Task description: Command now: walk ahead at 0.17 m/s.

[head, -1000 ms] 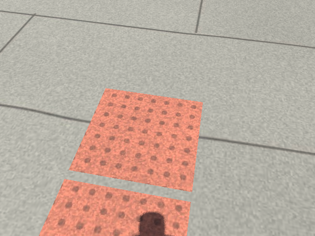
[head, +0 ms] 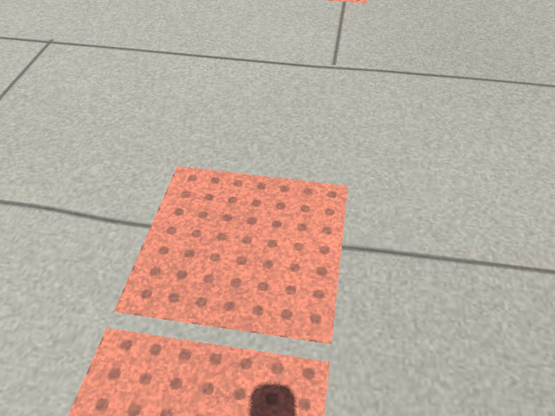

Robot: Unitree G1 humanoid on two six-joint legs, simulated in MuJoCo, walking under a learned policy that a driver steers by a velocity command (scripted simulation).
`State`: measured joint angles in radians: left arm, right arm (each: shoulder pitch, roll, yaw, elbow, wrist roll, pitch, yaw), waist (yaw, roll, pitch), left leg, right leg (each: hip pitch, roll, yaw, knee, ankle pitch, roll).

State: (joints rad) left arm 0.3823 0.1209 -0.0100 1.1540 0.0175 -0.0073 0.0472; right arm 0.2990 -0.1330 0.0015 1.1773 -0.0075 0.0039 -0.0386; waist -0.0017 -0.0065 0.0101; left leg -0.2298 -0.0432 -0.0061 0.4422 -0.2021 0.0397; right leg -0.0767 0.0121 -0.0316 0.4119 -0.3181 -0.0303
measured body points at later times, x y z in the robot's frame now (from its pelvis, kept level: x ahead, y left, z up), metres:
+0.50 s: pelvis +0.18 +0.05 +0.00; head +0.19 +0.06 +0.45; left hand +0.27 +0.29 -0.15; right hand +0.09 -0.17 -0.14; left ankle +0.09 +0.12 -0.74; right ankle +0.24 -0.08 -0.67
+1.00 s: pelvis +0.42 +0.00 +0.00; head +0.47 -0.02 +0.45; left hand +0.50 +0.26 -0.14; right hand +0.51 -0.27 -0.13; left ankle +0.55 +0.16 -0.66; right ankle +0.43 -0.03 -0.74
